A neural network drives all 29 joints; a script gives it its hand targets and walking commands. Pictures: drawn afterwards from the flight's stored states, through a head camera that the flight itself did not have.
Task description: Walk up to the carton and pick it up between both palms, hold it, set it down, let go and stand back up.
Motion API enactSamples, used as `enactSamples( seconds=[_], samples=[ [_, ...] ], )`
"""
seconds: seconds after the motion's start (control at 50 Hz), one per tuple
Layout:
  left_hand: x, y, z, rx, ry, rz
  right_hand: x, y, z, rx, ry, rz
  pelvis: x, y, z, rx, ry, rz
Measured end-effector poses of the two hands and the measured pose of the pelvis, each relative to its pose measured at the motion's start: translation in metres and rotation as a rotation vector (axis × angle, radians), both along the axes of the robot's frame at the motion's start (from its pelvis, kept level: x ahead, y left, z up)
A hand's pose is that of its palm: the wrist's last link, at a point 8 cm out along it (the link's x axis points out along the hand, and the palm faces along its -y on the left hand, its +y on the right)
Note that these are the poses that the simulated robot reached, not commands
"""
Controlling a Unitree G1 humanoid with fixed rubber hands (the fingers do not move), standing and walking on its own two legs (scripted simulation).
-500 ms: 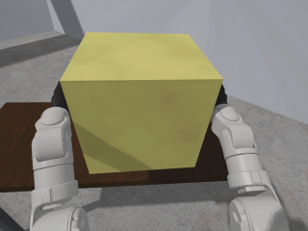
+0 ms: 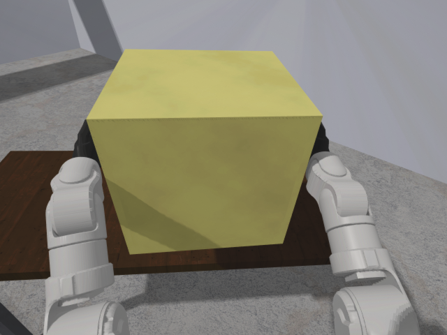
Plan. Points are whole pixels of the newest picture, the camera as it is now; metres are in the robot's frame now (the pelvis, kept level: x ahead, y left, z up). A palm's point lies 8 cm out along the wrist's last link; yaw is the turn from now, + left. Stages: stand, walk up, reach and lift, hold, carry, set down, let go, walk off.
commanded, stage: hold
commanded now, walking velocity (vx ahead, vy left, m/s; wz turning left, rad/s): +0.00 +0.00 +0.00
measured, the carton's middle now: (204, 147) +0.41 +0.00 +0.18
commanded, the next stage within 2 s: none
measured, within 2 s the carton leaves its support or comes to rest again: neither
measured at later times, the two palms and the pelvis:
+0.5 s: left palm (89, 160) +0.35 +0.19 +0.21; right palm (316, 152) +0.35 -0.18 +0.21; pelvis +0.00 +0.00 +0.00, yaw +0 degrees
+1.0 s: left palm (89, 159) +0.35 +0.19 +0.21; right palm (314, 152) +0.35 -0.18 +0.21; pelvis +0.00 +0.00 +0.00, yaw +0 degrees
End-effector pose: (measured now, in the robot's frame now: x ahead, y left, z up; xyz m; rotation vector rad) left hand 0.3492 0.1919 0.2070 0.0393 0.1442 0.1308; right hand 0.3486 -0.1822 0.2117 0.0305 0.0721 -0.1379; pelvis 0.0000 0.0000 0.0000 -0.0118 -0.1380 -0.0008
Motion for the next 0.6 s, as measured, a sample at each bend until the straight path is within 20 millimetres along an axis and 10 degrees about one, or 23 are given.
enactSamples(
  seconds=[0.6],
  samples=[
    [-0.0004, -0.0026, -0.0044, -0.001, 0.020, 0.000, -0.0003, -0.0024, -0.0034, -0.004, 0.019, -0.001, -0.0001, -0.0005, -0.0003, -0.001, -0.006, -0.002]
  ],
)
